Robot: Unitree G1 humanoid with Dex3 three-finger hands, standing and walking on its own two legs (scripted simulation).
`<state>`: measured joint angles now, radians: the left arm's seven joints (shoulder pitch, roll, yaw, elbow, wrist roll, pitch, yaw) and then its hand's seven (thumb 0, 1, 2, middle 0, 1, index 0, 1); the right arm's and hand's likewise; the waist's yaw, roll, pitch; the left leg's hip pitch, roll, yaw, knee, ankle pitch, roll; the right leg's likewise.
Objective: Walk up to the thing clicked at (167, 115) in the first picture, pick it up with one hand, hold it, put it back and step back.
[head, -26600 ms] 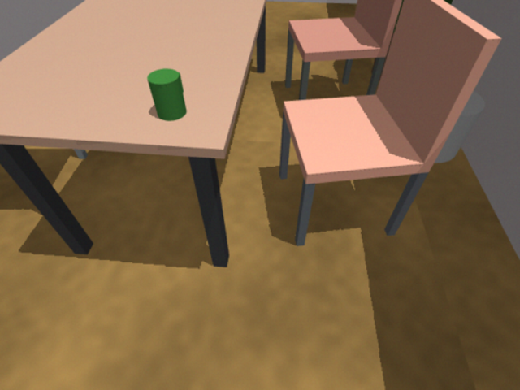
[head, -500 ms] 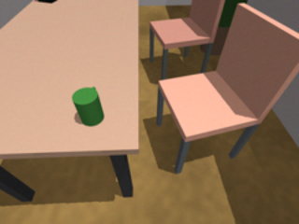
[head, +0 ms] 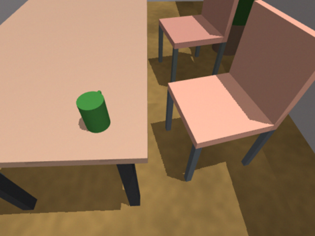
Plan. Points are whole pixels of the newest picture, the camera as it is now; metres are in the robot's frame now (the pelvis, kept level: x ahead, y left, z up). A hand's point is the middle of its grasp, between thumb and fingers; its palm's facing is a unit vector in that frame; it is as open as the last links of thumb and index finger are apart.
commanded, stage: stand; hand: left
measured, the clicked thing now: (96, 108) +0.49 +0.20 +0.03
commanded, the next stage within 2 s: none
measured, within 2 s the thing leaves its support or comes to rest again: neither
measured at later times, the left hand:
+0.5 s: hand out of the picture +0.06 +0.26 -0.16, palm faces -0.03 -0.94 -0.35, open 7.7 cm
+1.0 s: hand out of the picture +0.06 +0.26 -0.16, palm faces -0.01 -0.94 -0.35, open 7.4 cm
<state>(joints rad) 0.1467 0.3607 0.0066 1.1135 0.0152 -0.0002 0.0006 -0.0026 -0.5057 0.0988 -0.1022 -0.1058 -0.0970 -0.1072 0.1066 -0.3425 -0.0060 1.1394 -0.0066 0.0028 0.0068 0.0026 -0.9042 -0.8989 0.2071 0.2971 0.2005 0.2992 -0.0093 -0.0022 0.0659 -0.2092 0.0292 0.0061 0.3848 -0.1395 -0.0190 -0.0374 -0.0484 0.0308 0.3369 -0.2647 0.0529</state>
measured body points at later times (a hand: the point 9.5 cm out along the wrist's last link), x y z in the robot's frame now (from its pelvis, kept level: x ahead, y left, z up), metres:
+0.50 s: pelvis +0.00 +0.00 +0.00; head +0.01 +0.00 +0.45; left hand +0.06 +0.30 -0.13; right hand +0.07 -0.30 -0.13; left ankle +0.04 +0.13 -0.74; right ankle -0.05 -0.16 -0.74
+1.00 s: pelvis +0.01 +0.00 +0.00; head +0.02 +0.00 +0.45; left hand +0.06 +0.30 -0.13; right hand +0.08 -0.30 -0.13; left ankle +0.04 +0.13 -0.74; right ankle -0.05 -0.16 -0.74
